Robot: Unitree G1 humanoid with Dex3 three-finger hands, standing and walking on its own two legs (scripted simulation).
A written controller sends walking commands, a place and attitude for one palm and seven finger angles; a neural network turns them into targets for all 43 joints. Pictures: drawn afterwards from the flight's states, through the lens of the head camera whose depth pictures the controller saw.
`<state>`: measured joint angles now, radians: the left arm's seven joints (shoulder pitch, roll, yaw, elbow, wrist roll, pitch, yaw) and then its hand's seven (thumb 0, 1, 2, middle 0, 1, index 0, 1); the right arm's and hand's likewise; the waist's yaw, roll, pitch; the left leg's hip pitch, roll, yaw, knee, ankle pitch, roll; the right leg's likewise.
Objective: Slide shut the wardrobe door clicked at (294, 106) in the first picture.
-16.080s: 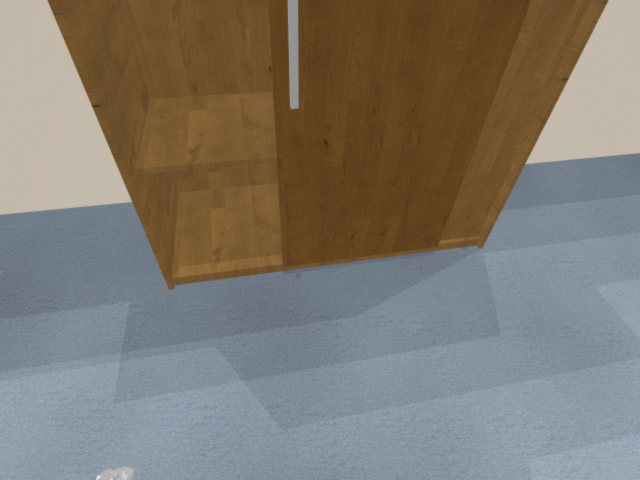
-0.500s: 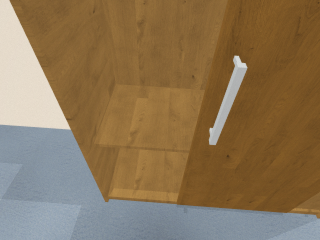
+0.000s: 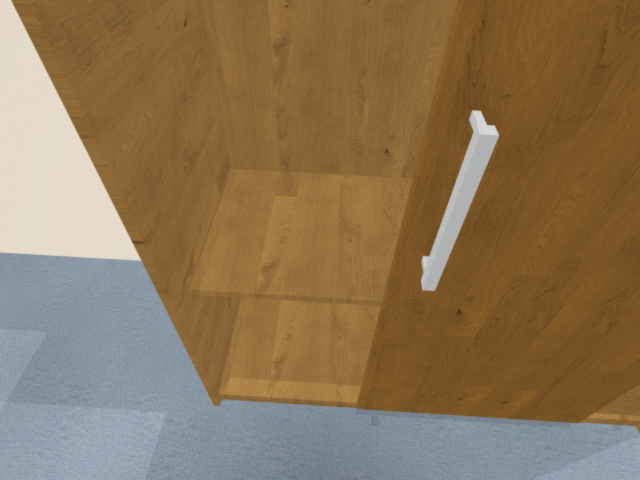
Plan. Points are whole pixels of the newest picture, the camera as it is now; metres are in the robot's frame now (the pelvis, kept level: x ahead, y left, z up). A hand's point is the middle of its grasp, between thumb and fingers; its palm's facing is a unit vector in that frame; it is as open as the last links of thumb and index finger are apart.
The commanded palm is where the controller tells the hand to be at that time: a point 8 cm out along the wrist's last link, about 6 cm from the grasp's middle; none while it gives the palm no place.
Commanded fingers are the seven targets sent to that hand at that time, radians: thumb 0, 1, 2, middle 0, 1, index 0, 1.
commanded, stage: look again from close up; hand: right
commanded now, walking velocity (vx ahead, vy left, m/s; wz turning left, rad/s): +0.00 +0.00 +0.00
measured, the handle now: (449, 213) +0.44 -0.14 +0.12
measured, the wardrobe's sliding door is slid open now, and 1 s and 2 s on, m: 0.43 0.43 0.43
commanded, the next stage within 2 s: raise the hand with hooked fingers in 0.56 s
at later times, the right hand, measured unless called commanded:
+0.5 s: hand out of the picture -0.04 -0.15 -0.18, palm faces +0.07 +0.98 -0.17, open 7.4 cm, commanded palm none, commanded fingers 0.00 -0.90 -0.90 0.20 0.30 0.20 0.30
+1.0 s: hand (453, 416) +0.20 -0.13 +0.03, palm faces -0.02 +1.00 +0.03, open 8.0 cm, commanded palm +0.12 -0.22 -0.03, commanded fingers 0.00 -0.48 -0.72 0.23 0.57 0.23 0.57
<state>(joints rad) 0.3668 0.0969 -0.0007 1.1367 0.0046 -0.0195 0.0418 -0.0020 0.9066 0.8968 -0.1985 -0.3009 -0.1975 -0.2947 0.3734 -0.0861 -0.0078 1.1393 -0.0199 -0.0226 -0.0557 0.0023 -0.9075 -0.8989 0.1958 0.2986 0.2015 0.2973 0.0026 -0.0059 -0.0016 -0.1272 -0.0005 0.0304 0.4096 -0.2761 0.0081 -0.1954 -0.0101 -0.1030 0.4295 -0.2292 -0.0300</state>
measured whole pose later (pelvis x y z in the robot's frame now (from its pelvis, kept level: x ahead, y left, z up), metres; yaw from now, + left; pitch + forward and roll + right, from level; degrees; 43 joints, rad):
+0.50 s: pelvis +0.00 +0.00 +0.00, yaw +0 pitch -1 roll +0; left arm 0.37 0.10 0.00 1.13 0.01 -0.02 0.04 0.00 0.91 0.90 -0.20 -0.30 -0.20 -0.29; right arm 0.37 -0.09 -0.01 1.14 -0.02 -0.02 -0.05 0.00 -0.91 -0.90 0.20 0.30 0.20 0.30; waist 0.00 -0.01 -0.01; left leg -0.12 0.00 0.04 0.41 -0.28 0.01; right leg -0.18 -0.01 -0.10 0.42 -0.23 -0.03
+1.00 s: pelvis -0.03 +0.01 -0.03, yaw -2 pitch +6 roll +0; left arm 0.18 0.29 0.05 0.66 -0.02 -0.31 0.03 0.02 0.91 0.90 -0.20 -0.30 -0.20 -0.29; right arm 0.31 -0.14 -0.02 0.08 0.20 -0.38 0.15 0.03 -0.74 -0.81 0.20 0.43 0.21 0.43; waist 0.04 0.00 -0.12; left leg -0.47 0.02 0.06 0.79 -0.42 0.02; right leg -0.54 -0.01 -0.07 0.77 -0.33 -0.03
